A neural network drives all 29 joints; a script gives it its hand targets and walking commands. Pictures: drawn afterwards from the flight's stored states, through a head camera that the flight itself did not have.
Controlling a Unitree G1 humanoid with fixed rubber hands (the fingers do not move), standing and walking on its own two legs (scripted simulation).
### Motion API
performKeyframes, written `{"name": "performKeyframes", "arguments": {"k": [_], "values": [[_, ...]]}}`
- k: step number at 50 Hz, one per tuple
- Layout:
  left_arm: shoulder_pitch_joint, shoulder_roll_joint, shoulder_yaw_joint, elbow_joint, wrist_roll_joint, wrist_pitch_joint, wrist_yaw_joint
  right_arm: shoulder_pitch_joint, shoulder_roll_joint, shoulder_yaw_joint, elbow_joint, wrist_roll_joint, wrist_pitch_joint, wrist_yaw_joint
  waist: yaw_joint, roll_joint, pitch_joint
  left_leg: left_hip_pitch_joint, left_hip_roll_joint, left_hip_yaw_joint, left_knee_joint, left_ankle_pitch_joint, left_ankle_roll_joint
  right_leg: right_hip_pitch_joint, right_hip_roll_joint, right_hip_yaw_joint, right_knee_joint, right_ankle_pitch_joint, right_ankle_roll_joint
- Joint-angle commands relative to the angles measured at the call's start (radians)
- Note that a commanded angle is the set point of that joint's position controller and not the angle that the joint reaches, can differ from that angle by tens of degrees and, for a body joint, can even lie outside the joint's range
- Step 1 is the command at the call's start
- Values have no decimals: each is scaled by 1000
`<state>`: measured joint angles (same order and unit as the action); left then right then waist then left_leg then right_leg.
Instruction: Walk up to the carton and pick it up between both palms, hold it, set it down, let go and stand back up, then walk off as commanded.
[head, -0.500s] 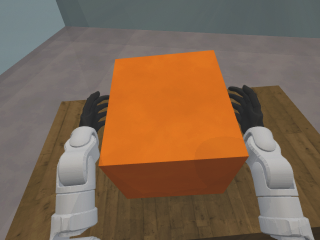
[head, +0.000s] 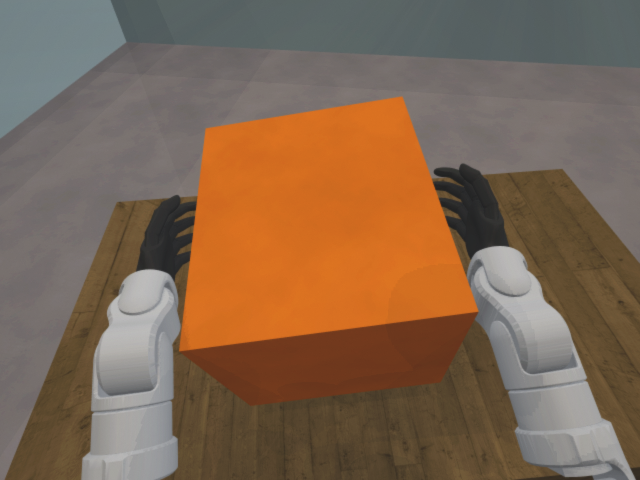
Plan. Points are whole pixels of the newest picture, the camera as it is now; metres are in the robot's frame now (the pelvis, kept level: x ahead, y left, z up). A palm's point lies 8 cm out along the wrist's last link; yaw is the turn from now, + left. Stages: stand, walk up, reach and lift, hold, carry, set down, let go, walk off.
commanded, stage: hold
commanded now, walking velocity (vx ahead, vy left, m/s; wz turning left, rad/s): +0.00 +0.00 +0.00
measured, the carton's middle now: (323, 256) +0.41 +0.01 +0.07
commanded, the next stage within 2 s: none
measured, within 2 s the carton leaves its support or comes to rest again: neither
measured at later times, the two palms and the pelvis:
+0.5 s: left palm (157, 262) +0.33 +0.18 +0.16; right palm (502, 238) +0.33 -0.17 +0.18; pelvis -0.01 +0.00 +0.00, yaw +0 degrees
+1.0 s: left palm (160, 260) +0.33 +0.18 +0.16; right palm (503, 239) +0.33 -0.17 +0.17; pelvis -0.01 +0.00 +0.00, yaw +0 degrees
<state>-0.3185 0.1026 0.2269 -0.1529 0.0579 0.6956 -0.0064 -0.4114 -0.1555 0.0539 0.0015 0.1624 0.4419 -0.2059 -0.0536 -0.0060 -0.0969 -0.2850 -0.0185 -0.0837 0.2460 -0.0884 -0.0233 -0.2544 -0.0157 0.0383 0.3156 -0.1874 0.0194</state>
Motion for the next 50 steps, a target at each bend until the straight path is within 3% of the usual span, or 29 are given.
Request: {"name": "performKeyframes", "arguments": {"k": [1,2,5,6,7,8,9,12,15,18,20,21,23,24,25,26,27,29,30,37,38,39,40,42,44,45,47,48,50], "values": [[-715,-411,-634,-417,-179,-123,-114,-527,391,426,-299,164,-55,72,-39,97,-589,500,-35,46,176,446,-74,260,40,-82,4,509,11],[-711,-413,-606,-377,-155,-117,-121,-556,414,435,-278,162,-53,78,-20,66,-547,479,-43,54,165,422,-57,261,36,-76,-5,515,11],[-674,-414,-549,-282,-137,-101,-142,-553,409,426,-248,166,-43,78,-20,-13,-476,413,-52,68,126,306,-30,287,36,-70,-12,477,12],[-734,-415,-540,-291,-137,-100,-149,-591,444,423,-229,167,-36,78,-25,-22,-463,404,-53,70,117,280,-22,281,33,-70,-15,474,16],[-735,-421,-515,-207,-110,-85,-159,-639,459,428,-196,163,-27,86,-1,-25,-416,378,-56,78,103,235,-8,259,29,-66,-26,417,12],[-782,-437,-520,-213,-119,-87,-168,-660,482,419,-186,161,-23,93,-19,-45,-428,377,-53,71,98,231,-4,258,30,-71,-21,416,15],[-820,-444,-522,-180,-119,-83,-175,-684,476,392,-139,146,-16,99,-30,-12,-408,367,-46,71,92,189,-7,227,33,-75,-35,364,4],[-811,-442,-489,-169,-115,-93,-182,-693,503,410,-178,155,-19,108,-12,-52,-433,322,-53,79,76,131,13,280,29,-64,-34,358,4],[-870,-466,-532,-218,-144,-110,-171,-706,498,397,-165,159,-22,124,-30,8,-496,358,-43,68,81,149,-3,237,40,-73,-26,329,-5],[-907,-477,-512,-158,-123,-103,-161,-740,502,387,-90,154,-14,141,-10,30,-451,340,-38,68,71,106,-3,195,45,-79,-40,214,-18],[-877,-475,-519,-177,-120,-99,-161,-737,501,389,-143,161,-26,136,-19,36,-487,333,-46,75,78,111,-5,238,37,-73,-32,287,-6],[-908,-488,-524,-157,-121,-92,-160,-772,502,383,-107,154,-18,143,-20,39,-475,356,-42,69,76,121,-5,207,45,-84,-32,256,-9],[-875,-477,-499,-146,-96,-90,-161,-746,523,399,-93,168,-17,147,2,35,-472,358,-44,74,81,141,2,221,43,-80,-37,283,-7],[-852,-480,-501,-118,-90,-79,-164,-745,502,387,-92,164,-15,144,-14,42,-432,345,-47,72,77,114,-2,213,42,-79,-41,266,-8],[-864,-468,-493,-106,-87,-78,-166,-776,506,391,-90,165,-15,147,7,21,-429,339,-44,75,74,114,9,211,42,-77,-42,252,-8],[-855,-494,-513,-124,-86,-78,-166,-761,502,397,-108,164,-17,145,-10,27,-455,352,-49,72,74,136,4,230,45,-83,-36,285,-7],[-828,-489,-508,-141,-91,-82,-166,-767,518,421,-152,175,-30,141,2,3,-497,358,-50,68,82,165,9,258,48,-79,-33,328,0],[-857,-500,-502,-124,-78,-67,-164,-781,510,413,-87,184,-19,144,2,22,-468,366,-45,66,85,186,5,238,51,-83,-33,319,-4],[-823,-493,-490,-86,-79,-61,-168,-797,510,420,-118,187,-15,137,4,-14,-456,355,-51,68,86,183,13,248,50,-79,-36,340,2],[-853,-497,-528,-148,-95,-77,-163,-781,517,422,-148,193,-20,125,-19,17,-487,360,-50,59,95,190,-1,269,48,-79,-23,371,3],[-837,-497,-521,-188,-97,-83,-164,-746,535,441,-177,198,-22,120,-13,3,-517,379,-51,66,98,220,2,291,46,-72,-21,426,6],[-826,-498,-515,-145,-86,-76,-166,-786,529,440,-184,201,-24,120,-2,5,-505,362,-52,65,100,204,0,289,44,-70,-20,418,8],[-843,-508,-535,-185,-97,-88,-160,-767,523,446,-184,205,-27,120,-16,22,-528,385,-53,59,109,245,-10,300,47,-75,-14,449,7],[-838,-498,-535,-212,-91,-88,-153,-743,510,459,-178,211,-25,119,-8,41,-527,388,-53,59,118,256,-11,289,48,-75,-18,431,5],[-860,-486,-517,-167,-93,-77,-154,-774,505,441,-151,199,-22,117,1,7,-494,370,-49,62,111,217,-4,272,47,-76,-26,385,5],[-838,-493,-527,-173,-93,-81,-154,-752,514,437,-169,195,-24,115,-14,8,-505,372,-54,64,102,208,-7,290,50,-82,-27,391,4],[-858,-487,-520,-141,-92,-80,-157,-796,527,429,-151,196,-24,121,-1,7,-475,365,-52,64,99,197,0,270,46,-78,-26,371,6],[-864,-511,-553,-183,-109,-83,-154,-773,524,435,-161,197,-26,122,-16,19,-513,397,-51,62,107,222,-11,265,52,-80,-23,377,1],[-867,-489,-535,-132,-99,-76,-154,-775,520,422,-146,185,-19,116,-19,23,-465,365,-54,62,104,182,-9,262,44,-77,-31,359,5]]}}
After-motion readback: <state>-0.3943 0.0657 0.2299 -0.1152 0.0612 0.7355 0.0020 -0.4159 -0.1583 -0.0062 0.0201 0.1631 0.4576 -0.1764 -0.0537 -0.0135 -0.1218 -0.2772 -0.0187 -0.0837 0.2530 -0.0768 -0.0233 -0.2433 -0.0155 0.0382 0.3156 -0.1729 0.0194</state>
